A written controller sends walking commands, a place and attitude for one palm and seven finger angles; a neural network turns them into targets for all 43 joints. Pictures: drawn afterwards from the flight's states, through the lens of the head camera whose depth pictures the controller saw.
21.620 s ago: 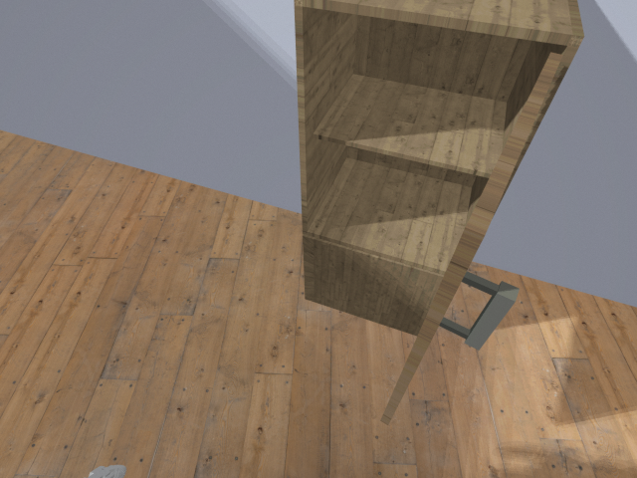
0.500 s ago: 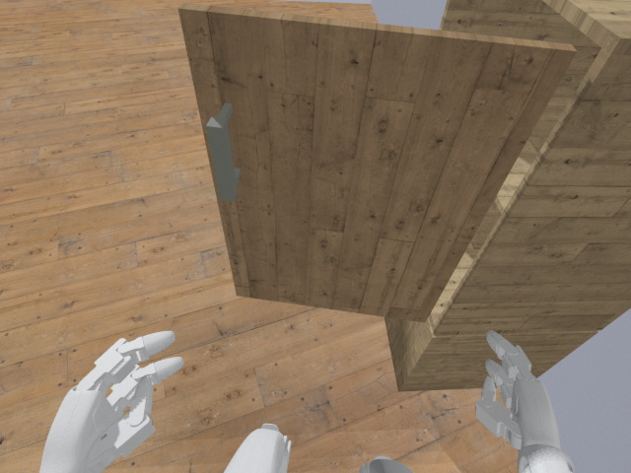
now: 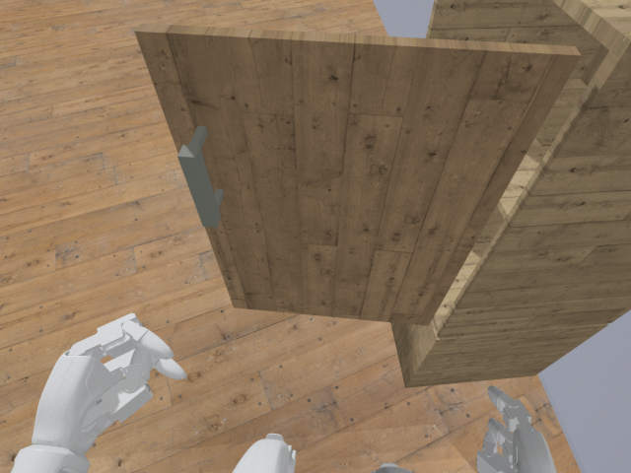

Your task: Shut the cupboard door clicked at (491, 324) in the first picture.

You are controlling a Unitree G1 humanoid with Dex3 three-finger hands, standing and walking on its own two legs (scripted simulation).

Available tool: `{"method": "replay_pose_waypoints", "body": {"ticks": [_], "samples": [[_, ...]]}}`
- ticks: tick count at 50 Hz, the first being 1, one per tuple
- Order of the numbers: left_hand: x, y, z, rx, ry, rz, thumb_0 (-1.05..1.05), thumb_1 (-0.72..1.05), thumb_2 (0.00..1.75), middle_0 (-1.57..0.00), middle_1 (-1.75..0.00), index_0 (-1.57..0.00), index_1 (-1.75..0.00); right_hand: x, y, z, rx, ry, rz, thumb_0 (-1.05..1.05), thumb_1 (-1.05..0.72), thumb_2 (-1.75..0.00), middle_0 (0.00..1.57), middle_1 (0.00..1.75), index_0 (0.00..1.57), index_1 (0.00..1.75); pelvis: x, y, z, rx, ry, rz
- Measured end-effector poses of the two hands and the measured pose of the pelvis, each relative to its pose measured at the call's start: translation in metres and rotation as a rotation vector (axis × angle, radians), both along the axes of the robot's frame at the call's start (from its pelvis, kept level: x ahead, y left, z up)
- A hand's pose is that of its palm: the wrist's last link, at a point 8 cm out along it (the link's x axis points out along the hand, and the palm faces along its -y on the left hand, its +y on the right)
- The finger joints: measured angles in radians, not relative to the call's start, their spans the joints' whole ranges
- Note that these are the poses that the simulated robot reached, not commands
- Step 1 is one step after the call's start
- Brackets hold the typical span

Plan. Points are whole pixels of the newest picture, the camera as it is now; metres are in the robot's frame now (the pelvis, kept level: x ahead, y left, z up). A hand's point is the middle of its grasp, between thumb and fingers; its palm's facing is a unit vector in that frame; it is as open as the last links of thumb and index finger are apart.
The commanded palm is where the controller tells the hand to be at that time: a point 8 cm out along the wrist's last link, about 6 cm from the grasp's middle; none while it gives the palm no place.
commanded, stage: raise the hand and make a fist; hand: left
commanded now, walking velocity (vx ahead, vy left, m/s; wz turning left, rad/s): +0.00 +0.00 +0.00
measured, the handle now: (206, 178) +0.44 +0.18 +0.13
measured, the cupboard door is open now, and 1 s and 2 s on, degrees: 79 79 79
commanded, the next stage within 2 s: bring the fist close to the handle in 0.94 s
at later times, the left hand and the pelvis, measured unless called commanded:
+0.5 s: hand (136, 351) +0.21 +0.19 +0.12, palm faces -0.01 -1.00 -0.04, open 3.1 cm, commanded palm +0.19 +0.24 +0.13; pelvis +0.00 +0.00 +0.03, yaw +1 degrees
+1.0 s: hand (148, 340) +0.22 +0.18 +0.13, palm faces -0.02 -1.00 -0.03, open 3.1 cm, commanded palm +0.20 +0.24 +0.13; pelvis +0.00 -0.01 +0.03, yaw +0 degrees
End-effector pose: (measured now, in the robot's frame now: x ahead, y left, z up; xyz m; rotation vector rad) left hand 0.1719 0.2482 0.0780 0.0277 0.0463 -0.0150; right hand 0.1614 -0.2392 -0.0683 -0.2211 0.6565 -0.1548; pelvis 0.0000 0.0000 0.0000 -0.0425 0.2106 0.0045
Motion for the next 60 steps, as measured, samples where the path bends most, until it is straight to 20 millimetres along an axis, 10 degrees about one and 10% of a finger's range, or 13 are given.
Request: {"method": "replay_pose_waypoints", "body": {"ticks": [17, 35, 60], "samples": [[0.012, -0.001, 0.034, 0.01, -0.054, -0.003, 0.02, 0.9, 0.9, -1.22, -1.42, -1.22, -1.42, 0.021, 0.027, 0.04, 0.038, -0.105, 0.076, 0.02, -0.9, -0.9, 0.2, 0.3, 0.2, 0.3, -0.001, 0.004, 0.021, -0.005, -0.078, 0.011], [0.033, -0.006, 0.051, 0.001, -0.049, -0.009, 0.02, 0.9, 0.9, -1.29, -1.5, -1.3, -1.5, -0.005, 0.008, 0.041, 0.027, -0.043, 0.052, 0.02, -0.9, -0.9, 0.2, 0.3, 0.21, 0.3, 0.0, -0.002, 0.035, 0.012, -0.119, 0.005], [0.041, -0.018, 0.051, -0.002, -0.073, -0.013, 0.02, 0.9, 0.9, -1.3, -1.5, -1.3, -1.5, 0.01, 0.012, 0.039, 0.04, -0.064, 0.079, 0.02, -0.9, -0.9, 0.2, 0.3, 0.2, 0.3, -0.001, -0.004, 0.033, 0.013, -0.121, 0.015]]}}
